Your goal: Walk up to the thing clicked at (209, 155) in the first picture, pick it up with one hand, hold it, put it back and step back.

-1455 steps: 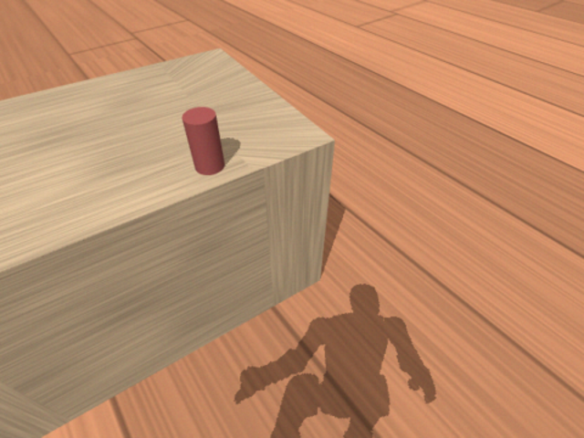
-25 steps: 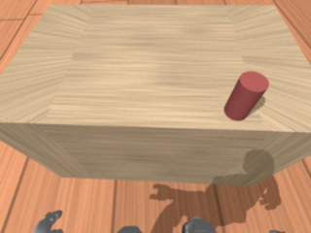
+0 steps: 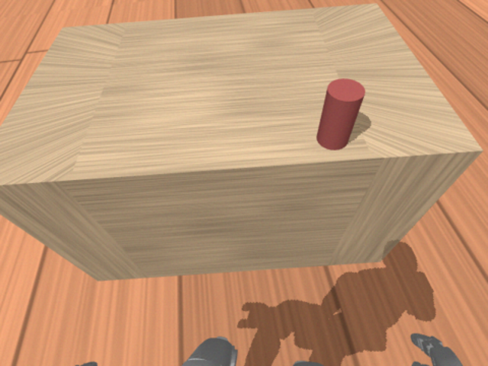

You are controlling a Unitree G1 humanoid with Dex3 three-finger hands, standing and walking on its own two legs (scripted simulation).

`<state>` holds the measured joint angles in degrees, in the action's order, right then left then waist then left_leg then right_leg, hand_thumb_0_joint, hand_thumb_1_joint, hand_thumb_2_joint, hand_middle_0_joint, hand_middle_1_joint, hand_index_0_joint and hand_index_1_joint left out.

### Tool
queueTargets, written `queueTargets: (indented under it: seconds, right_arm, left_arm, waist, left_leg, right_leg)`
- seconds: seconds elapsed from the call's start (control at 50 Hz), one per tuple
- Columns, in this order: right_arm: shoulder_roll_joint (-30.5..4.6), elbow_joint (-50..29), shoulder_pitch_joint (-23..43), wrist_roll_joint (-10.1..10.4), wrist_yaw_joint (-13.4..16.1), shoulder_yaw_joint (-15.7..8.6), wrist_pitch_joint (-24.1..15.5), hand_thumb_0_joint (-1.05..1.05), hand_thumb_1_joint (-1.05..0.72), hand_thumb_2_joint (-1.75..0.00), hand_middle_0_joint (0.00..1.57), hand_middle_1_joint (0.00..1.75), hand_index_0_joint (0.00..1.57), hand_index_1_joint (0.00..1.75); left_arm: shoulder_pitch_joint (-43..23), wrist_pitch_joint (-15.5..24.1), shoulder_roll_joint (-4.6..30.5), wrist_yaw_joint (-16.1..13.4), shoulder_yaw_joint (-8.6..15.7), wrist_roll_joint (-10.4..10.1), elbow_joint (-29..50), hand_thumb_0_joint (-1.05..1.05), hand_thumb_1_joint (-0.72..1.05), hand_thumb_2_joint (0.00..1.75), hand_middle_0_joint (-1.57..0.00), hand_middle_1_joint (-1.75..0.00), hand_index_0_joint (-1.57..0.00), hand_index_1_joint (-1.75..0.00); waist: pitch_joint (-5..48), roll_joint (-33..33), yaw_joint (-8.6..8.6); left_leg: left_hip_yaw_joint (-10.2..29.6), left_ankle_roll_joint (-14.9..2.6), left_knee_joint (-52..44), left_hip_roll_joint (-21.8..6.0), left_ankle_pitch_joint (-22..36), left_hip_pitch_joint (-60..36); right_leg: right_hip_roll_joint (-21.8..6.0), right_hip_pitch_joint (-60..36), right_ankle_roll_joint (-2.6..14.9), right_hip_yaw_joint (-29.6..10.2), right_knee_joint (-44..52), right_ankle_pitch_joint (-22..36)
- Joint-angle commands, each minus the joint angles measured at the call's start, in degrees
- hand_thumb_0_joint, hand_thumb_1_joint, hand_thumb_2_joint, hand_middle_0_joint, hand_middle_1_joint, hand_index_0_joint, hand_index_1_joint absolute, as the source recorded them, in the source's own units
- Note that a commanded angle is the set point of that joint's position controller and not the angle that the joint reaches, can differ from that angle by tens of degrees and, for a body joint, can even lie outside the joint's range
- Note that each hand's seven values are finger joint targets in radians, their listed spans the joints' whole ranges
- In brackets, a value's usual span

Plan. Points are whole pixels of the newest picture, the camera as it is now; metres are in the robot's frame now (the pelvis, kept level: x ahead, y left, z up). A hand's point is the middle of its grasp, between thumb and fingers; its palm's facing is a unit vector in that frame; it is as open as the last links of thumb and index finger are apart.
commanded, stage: step back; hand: right
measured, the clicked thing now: (338, 116) +0.61 -0.18 +0.01
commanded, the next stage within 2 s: none
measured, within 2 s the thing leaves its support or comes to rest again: neither
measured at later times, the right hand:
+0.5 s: hand out of the picture -0.04 -0.25 -0.14, palm faces -0.06 +0.91 -0.41, open 7.4 cm
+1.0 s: hand out of the picture -0.22 -0.26 -0.16, palm faces -0.12 +0.91 -0.39, open 7.4 cm
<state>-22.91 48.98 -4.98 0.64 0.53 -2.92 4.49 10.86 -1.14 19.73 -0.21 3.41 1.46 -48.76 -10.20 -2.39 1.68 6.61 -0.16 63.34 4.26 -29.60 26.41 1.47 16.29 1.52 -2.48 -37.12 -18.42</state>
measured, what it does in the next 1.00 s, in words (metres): walks backwards: left foot, then right foot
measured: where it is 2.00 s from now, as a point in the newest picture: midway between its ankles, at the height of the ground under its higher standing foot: outside the picture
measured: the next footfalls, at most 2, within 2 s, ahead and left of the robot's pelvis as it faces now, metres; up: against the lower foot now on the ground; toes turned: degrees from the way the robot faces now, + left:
left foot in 0.22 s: -0.04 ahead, +0.15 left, +0.00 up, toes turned +1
right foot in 0.58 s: -0.17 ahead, -0.12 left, +0.00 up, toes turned +1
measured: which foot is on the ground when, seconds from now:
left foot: up 0.00-0.20, down 0.22-0.60, up 0.62-0.90, down 0.92-1.00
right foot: down 0.00-0.24, up 0.26-0.56, down 0.58-0.94, up 0.96-1.00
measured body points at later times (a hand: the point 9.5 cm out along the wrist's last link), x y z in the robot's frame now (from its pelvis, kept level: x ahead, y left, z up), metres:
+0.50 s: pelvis -0.15 +0.01 +0.00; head -0.09 +0.03 +0.44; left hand -0.06 +0.34 -0.12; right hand -0.03 -0.30 -0.11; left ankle -0.08 +0.15 -0.72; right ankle -0.19 -0.12 -0.68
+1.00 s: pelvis -0.32 +0.00 -0.01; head -0.26 +0.01 +0.44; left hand -0.21 +0.33 -0.12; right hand -0.21 -0.30 -0.13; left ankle -0.32 +0.12 -0.73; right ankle -0.24 -0.12 -0.70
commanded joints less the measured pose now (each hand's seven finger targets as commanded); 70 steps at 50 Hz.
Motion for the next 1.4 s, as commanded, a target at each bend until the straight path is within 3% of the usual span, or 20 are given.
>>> queueTargets:
  seconds: [0.0, 0.08, 0.18, 0.24, 0.32, 0.42, 0.52, 0.56, 0.58, 0.6, 0.66, 0.82, 0.88, 0.92, 0.96, 1.02, 1.2, 1.26, 1.32, 1.38]
  right_arm:
    - [-10.8, -3.1, -4.4, 0.0, 1.4, -2.5, -2.2, 0.0, -0.9, -0.9, 0.2, 0.3, 0.2, 0.3]
    - [-9.9, -4.5, -3.3, -1.1, 1.3, -2.2, -2.6, 0.0, -0.9, -0.9, 0.2, 0.3, 0.2, 0.3]
    - [-10.3, -1.2, -11.3, -2.3, 0.6, -3.5, -3.5, 0.0, -0.9, -0.9, 0.2, 0.3, 0.2, 0.3]
    - [-21.2, -3.7, -5.9, -3.0, -0.2, -5.8, -3.7, 0.0, -0.9, -0.9, 0.2, 0.3, 0.2, 0.3]
    - [-13.7, -4.8, 1.3, -2.8, 0.9, -3.5, -4.2, 0.0, -0.9, -0.9, 0.2, 0.3, 0.2, 0.3]
    - [-12.8, -4.5, -4.5, -2.9, 1.0, -3.8, -3.8, 0.0, -0.9, -0.9, 0.2, 0.3, 0.2, 0.3]
    - [-14.5, -6.0, -1.6, -1.8, 0.7, -3.8, -2.2, 0.0, -0.9, -0.9, 0.2, 0.3, 0.2, 0.3]
    - [-10.4, -6.7, -1.7, -1.2, 0.4, -2.6, -1.8, 0.0, -0.9, -0.9, 0.2, 0.3, 0.2, 0.3]
    - [-9.0, -7.5, 1.7, -0.6, 1.4, -2.7, -1.8, 0.0, -0.9, -0.9, 0.2, 0.3, 0.2, 0.3]
    - [-11.2, -7.0, 1.6, -0.8, 1.9, -3.6, -1.5, 0.0, -0.9, -0.9, 0.2, 0.3, 0.2, 0.3]
    - [-10.6, -3.4, -5.1, 0.1, 1.8, -2.8, -2.3, 0.0, -0.9, -0.9, 0.2, 0.3, 0.2, 0.3]
    - [-9.1, -4.3, -4.5, -1.8, 1.4, -2.3, -3.0, 0.0, -0.9, -0.9, 0.2, 0.3, 0.2, 0.3]
    - [-9.6, -1.5, -11.2, -2.1, 1.2, -3.1, -3.4, 0.0, -0.9, -0.9, 0.2, 0.3, 0.2, 0.3]
    - [-17.0, -2.9, -7.3, -3.4, 0.9, -4.9, -3.3, 0.0, -0.9, -0.9, 0.2, 0.3, 0.2, 0.3]
    - [-19.0, -3.6, -4.6, -3.1, 0.5, -5.3, -3.5, 0.0, -0.9, -0.9, 0.2, 0.3, 0.2, 0.3]
    - [-13.7, -4.7, 1.2, -3.0, 1.3, -3.2, -3.6, 0.0, -0.9, -0.9, 0.2, 0.3, 0.2, 0.3]
    - [-13.2, -3.4, -1.9, -2.7, 0.1, -3.3, -2.2, 0.0, -0.9, -0.9, 0.2, 0.3, 0.2, 0.3]
    - [-11.0, -3.9, 2.0, -2.0, 0.7, -3.2, -2.2, 0.0, -0.9, -0.9, 0.2, 0.3, 0.2, 0.3]
    - [-10.3, -0.7, -2.2, -1.1, 0.3, -2.7, -3.2, 0.0, -0.9, -0.9, 0.2, 0.3, 0.2, 0.3]
    - [-10.1, 0.1, -2.9, -2.0, -0.4, -2.3, -4.0, 0.0, -0.9, -0.9, 0.2, 0.3, 0.2, 0.3]
  left_arm:
    - [-2.9, 1.4, 14.8, -1.8, 4.3, 0.4, 7.9, 0.0, 0.9, 0.9, -0.2, -0.3, -0.2, -0.3]
    - [-0.1, 0.6, 15.2, -2.4, 4.5, 0.8, 8.1, 0.0, 0.9, 0.9, -0.2, -0.3, -0.2, -0.3]
    - [-4.1, -0.9, 16.1, -1.4, 4.0, -0.5, 9.7, 0.0, 0.9, 0.9, -0.2, -0.3, -0.2, -0.3]
    - [-8.0, -1.0, 14.5, -2.3, 4.5, -0.2, 9.6, 0.0, 0.9, 0.9, -0.2, -0.3, -0.2, -0.3]
    - [0.6, -1.3, 14.2, -1.4, 4.9, -1.2, 5.2, 0.0, 0.9, 0.9, -0.2, -0.3, -0.2, -0.3]
    - [-1.4, -0.7, 12.4, -0.5, 4.2, -0.3, 6.0, 0.0, 0.9, 0.9, -0.2, -0.3, -0.2, -0.3]
    - [6.5, 0.1, 11.4, -0.3, 3.7, 0.0, 1.9, 0.0, 0.9, 0.9, -0.2, -0.3, -0.2, -0.3]
    - [6.3, 0.8, 17.0, -0.5, 5.2, 1.5, 2.2, 0.0, 0.9, 0.9, -0.2, -0.3, -0.2, -0.3]
    - [3.1, 0.3, 24.0, -0.4, 6.7, 1.0, 3.4, 0.0, 0.9, 0.9, -0.2, -0.3, -0.2, -0.3]
    - [-0.2, 0.8, 24.5, -0.6, 6.6, 1.3, 5.3, 0.0, 0.9, 0.9, -0.2, -0.3, -0.2, -0.3]
    - [-7.0, 0.8, 16.3, -1.3, 4.8, 1.0, 6.6, 0.0, 0.9, 0.9, -0.2, -0.3, -0.2, -0.3]
    - [0.6, -0.4, 16.0, -2.4, 4.4, 0.7, 6.9, 0.0, 0.9, 0.9, -0.2, -0.3, -0.2, -0.3]
    - [-3.4, -1.2, 16.2, -1.8, 3.7, -0.4, 8.3, 0.0, 0.9, 0.9, -0.2, -0.3, -0.2, -0.3]
    - [-1.3, -1.4, 11.8, -1.4, 2.2, -0.6, 8.6, 0.0, 0.9, 0.9, -0.2, -0.3, -0.2, -0.3]
    - [-7.4, -1.7, 14.8, -2.5, 3.9, -0.1, 8.1, 0.0, 0.9, 0.9, -0.2, -0.3, -0.2, -0.3]
    - [-0.7, -1.7, 13.9, -1.8, 3.7, -1.1, 4.7, 0.0, 0.9, 0.9, -0.2, -0.3, -0.2, -0.3]
    - [5.7, 1.9, 12.6, -0.6, 3.5, 0.6, -1.9, 0.0, 0.9, 0.9, -0.2, -0.3, -0.2, -0.3]
    - [-1.1, 2.5, 24.0, -0.8, 5.7, 1.6, 0.7, 0.0, 0.9, 0.9, -0.2, -0.3, -0.2, -0.3]
    - [-5.5, 3.3, 17.4, -1.2, 4.3, 1.2, 1.1, 0.0, 0.9, 0.9, -0.2, -0.3, -0.2, -0.3]
    - [-1.8, 3.5, 17.3, -0.7, 4.4, 1.3, 0.0, 0.0, 0.9, 0.9, -0.2, -0.3, -0.2, -0.3]
  waist:
    - [11.4, 8.5, -0.59]
    - [12.0, 12.7, 1.79]
    - [15.1, 13.0, -2.81]
    - [10.9, -10.6, -5.17]
    - [8.2, -4.8, 1.59]
    - [10.9, -7.2, -2.91]
    - [16.7, -8.7, 0.25]
    - [13.2, 3.3, -0.29]
    - [9.8, 19.3, 2.94]
    - [5.9, 17.4, 1.84]
    - [7.7, 8.9, -3.49]
    - [12.9, 13.4, 2.19]
    - [16.1, 11.4, -1.98]
    - [14.8, -5.6, -0.76]
    - [11.3, -6.6, -3.69]
    - [9.3, -3.5, 1.31]
    - [13.0, -5.0, 0.4]
    - [4.3, 12.2, 2.3]
    - [4.2, 6.9, -1.3]
    - [6.4, 10.1, 0.83]
  left_leg:
    - [3.2, 1.31, 5.8, 1.8, -0.3, 1.7]
    - [-0.6, 1.69, -12.2, -1.7, -1.9, 1.0]
    - [-6.8, -0.8, -37.8, -2.5, 16.1, -14.3]
    - [26.7, -17.75, -47.2, -28.1, 25.3, -5.9]
    - [8.5, -12.58, -40.4, -19.2, 33.0, -9.4]
    - [6.5, -14.1, -37.2, -18.5, 36.4, -20.2]
    - [3.0, -9.92, -30.1, -16.7, 34.7, -18.0]
    - [0.2, -3.49, -21.1, -8.7, 16.3, -0.3]
    - [-2.2, -0.31, -7.8, 1.1, -4.9, 2.7]
    - [4.9, 0.18, 3.1, -0.9, -7.0, 0.7]
    - [4.1, 0.15, 5.9, 2.6, 1.7, 1.9]
    - [-3.6, 1.05, -19.1, -1.3, -0.5, -0.8]
    - [-7.4, -0.74, -39.9, -2.0, 15.8, -12.6]
    - [16.8, -9.19, -42.5, -20.1, 28.9, -21.3]
    - [21.0, -17.93, -43.8, -27.9, 36.2, -7.1]
    - [6.6, -13.41, -38.8, -19.7, 39.8, -9.4]
    - [1.1, -8.26, -31.6, -14.6, 12.8, -9.3]
    - [4.3, 0.38, -8.9, -3.9, -3.1, -1.2]
    - [3.3, 0.35, -5.8, -1.7, 4.2, 0.2]
    - [-0.1, 1.31, -13.1, -2.6, 2.9, -0.1]
  right_leg:
    - [-14.0, -5.9, 10.97, -10.9, 9.6, 32.5]
    - [-15.7, -12.5, 11.28, -11.2, 7.3, 34.6]
    - [-12.5, -3.8, 5.89, -9.5, 1.7, 21.5]
    - [4.6, 8.3, -0.71, -6.6, -27.3, -20.1]
    - [4.3, 11.0, -0.87, -8.4, -36.7, -10.3]
    - [2.6, 9.7, -3.49, -3.8, -19.0, -12.4]
    - [0.8, -4.9, -1.08, 3.0, 11.8, 1.5]
    - [-9.2, -10.4, 2.57, -14.2, 16.0, 4.0]
    - [-22.5, 1.9, 12.32, -28.8, 20.2, 9.3]
    - [-26.4, 10.2, 16.29, -33.1, 21.7, 9.4]
    - [-14.5, 2.0, 9.27, -10.7, 11.3, 26.2]
    - [-16.4, -13.6, 10.29, -11.4, 5.6, 34.4]
    - [-14.0, -9.0, 6.28, -8.8, 0.0, 28.1]
    - [-1.7, 11.8, 0.04, -1.7, -12.7, 0.5]
    - [2.7, 7.1, -0.73, -7.3, -31.7, -19.7]
    - [3.4, 9.5, -0.95, -7.3, -36.0, -12.0]
    - [1.2, -10.5, 0.45, 2.9, 16.3, -0.8]
    - [-24.8, 11.3, 13.81, -34.5, 25.9, -24.6]
    - [-15.9, 3.8, 9.3, -16.3, 18.1, -4.7]
    - [-13.7, -1.9, 8.24, -13.6, 17.5, -9.4]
